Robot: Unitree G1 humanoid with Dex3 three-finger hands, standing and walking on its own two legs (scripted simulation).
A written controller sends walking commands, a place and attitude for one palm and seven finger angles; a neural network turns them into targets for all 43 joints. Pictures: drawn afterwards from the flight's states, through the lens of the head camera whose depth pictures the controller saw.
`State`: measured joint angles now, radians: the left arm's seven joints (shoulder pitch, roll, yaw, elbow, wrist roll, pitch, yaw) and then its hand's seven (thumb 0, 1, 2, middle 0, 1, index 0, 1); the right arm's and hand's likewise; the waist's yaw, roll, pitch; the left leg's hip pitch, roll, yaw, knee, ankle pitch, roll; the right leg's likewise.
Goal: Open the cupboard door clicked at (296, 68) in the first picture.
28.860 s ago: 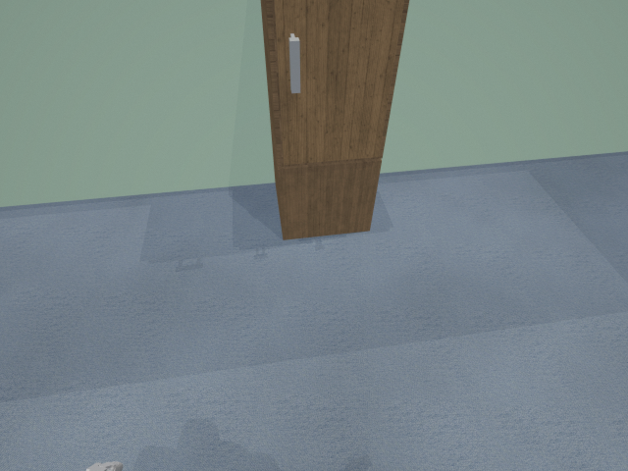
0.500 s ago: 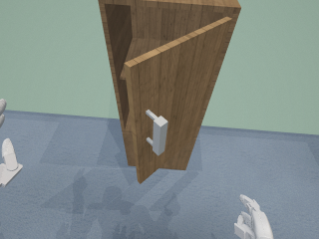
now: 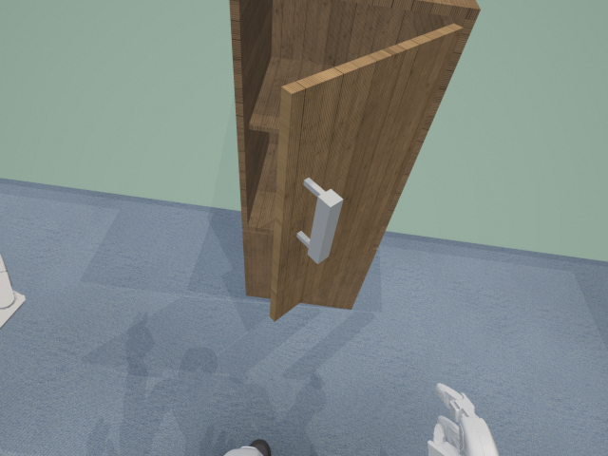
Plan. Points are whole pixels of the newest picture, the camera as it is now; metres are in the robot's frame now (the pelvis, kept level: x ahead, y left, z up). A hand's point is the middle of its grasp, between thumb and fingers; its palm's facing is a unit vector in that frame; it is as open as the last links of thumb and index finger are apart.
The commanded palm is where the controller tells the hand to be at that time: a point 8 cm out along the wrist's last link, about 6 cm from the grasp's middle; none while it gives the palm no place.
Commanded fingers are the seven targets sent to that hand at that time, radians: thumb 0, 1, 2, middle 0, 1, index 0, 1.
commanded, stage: step back with the hand held close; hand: left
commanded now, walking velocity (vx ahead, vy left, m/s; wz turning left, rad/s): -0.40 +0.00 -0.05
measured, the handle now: (314, 220) +0.46 +0.02 +0.02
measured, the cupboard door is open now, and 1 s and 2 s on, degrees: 47 47 47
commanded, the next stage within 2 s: stop stepping back and stand still in 0.08 s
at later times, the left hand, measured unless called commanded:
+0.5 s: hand out of the picture +0.11 +0.25 +0.16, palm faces +0.37 -0.79 -0.49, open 7.4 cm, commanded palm +0.07 +0.29 +0.18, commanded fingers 0.00 0.90 0.90 -0.20 -0.30 -0.20 -0.30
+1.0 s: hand out of the picture +0.06 +0.29 +0.15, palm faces +0.45 -0.78 -0.44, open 7.4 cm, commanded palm +0.01 +0.32 +0.18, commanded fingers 0.00 0.90 0.90 -0.20 -0.30 -0.20 -0.30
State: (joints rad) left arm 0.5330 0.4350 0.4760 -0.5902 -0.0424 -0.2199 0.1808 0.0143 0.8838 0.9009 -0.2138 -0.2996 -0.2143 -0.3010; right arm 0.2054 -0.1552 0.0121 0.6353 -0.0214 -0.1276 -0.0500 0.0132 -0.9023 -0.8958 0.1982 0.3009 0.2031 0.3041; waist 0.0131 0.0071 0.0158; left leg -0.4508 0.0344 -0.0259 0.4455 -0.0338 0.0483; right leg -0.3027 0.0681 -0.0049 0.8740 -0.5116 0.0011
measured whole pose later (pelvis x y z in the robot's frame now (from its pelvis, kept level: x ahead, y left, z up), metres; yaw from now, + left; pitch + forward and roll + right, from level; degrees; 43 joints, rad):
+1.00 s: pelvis -0.13 +0.02 +0.00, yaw +0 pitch -2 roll -3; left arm 0.55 0.37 0.39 -0.42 -0.03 -0.19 0.14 0.01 0.88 0.90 -0.21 -0.30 -0.22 -0.30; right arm 0.22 -0.20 0.03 0.66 -0.01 -0.14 -0.07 0.01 -0.90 -0.90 0.20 0.30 0.21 0.30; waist 0.03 0.05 0.00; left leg -0.32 0.02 -0.01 0.54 -0.18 0.02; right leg -0.19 0.03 -0.04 0.44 -0.23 0.00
